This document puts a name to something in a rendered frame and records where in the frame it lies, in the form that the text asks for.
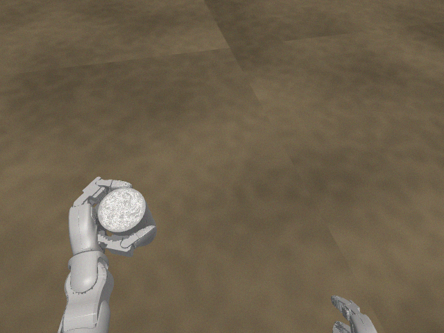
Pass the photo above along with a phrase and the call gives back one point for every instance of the right robot hand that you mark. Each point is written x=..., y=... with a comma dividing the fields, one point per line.
x=359, y=323

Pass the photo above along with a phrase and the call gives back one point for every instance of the left robot hand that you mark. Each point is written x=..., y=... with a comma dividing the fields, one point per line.
x=87, y=233

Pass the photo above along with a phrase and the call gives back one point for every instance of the left robot arm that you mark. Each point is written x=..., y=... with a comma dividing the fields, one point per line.
x=88, y=288

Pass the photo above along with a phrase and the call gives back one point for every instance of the cup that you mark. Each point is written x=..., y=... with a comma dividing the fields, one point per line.
x=125, y=211

